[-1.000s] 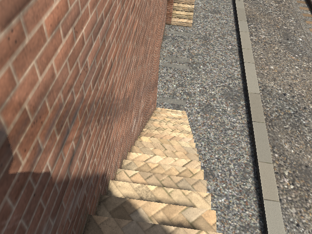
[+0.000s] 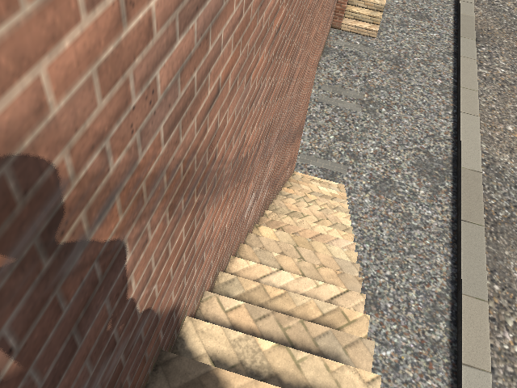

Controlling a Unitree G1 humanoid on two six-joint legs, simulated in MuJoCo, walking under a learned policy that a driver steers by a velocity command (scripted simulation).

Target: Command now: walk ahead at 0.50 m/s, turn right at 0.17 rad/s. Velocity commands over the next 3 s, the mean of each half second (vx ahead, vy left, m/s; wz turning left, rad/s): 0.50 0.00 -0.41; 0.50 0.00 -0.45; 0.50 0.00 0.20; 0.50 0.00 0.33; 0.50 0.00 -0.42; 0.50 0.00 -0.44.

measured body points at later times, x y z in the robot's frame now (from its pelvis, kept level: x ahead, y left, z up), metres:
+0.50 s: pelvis +0.29 -0.02 -0.26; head +0.28 +0.01 +0.19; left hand +0.32 +0.24 -0.42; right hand +0.34 -0.32 -0.34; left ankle +0.35 +0.08 -1.00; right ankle +0.09 -0.14 -0.77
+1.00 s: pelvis +0.48 -0.15 -0.49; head +0.47 -0.15 -0.04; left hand +0.68 +0.01 -0.61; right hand +0.33 -0.34 -0.64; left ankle +0.42 +0.06 -0.93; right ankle +0.49 -0.27 -1.23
